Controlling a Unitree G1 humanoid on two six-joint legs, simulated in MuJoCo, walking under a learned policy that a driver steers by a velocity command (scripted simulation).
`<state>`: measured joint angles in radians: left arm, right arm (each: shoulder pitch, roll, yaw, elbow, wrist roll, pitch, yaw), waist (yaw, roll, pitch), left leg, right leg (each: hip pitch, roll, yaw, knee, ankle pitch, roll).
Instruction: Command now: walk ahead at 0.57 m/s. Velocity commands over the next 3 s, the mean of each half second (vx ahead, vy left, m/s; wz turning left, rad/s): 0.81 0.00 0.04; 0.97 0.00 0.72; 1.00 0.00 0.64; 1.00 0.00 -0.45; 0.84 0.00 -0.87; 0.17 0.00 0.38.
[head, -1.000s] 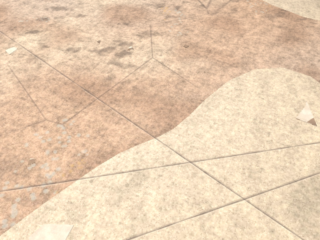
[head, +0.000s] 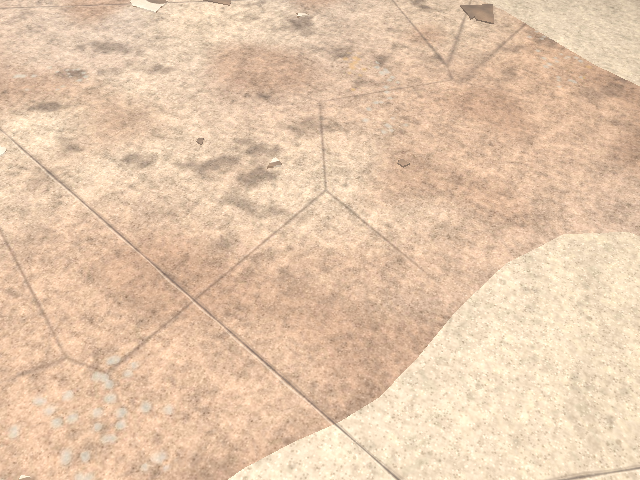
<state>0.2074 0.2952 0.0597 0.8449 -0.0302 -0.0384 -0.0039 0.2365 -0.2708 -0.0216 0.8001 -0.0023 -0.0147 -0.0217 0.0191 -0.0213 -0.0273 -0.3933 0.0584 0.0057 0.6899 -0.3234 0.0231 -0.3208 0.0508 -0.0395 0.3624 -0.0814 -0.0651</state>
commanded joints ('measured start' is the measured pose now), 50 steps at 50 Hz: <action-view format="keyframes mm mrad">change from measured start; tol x32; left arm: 1 -189 117 29 -118 -9 -14 11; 24 -442 9 -12 -272 -11 -90 -91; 29 288 294 83 -101 14 -67 -28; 50 -34 281 73 -78 12 -23 20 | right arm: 1 277 -90 -36 65 -11 -23 1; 29 383 44 5 -1 -1 -83 3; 46 -128 -54 -43 -206 39 -22 84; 50 247 -236 -127 -145 59 8 83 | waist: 1 -167 -45 -16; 3 -157 307 55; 24 -123 179 235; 28 221 180 -190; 30 150 -323 -486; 39 -70 -70 162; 50 -266 -84 -56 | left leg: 1 348 -44 101 -139 20 39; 5 348 358 -690 -584 -583 228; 23 482 244 -138 -606 168 160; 27 349 202 -75 -212 827 118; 29 -279 -19 -89 524 -63 34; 31 -468 16 -161 766 -98 51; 45 -329 105 46 189 431 82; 50 275 -102 184 154 165 171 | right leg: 1 -254 -207 194 -156 -554 -54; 5 -772 -83 161 672 -220 -5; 23 -471 -99 24 214 83 53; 27 148 -6 -24 194 -72 -7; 30 867 -474 897 -90 -894 -147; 38 103 -323 44 -210 -83 -38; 45 246 -290 -219 -271 201 -19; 50 312 -323 -228 386 1173 -17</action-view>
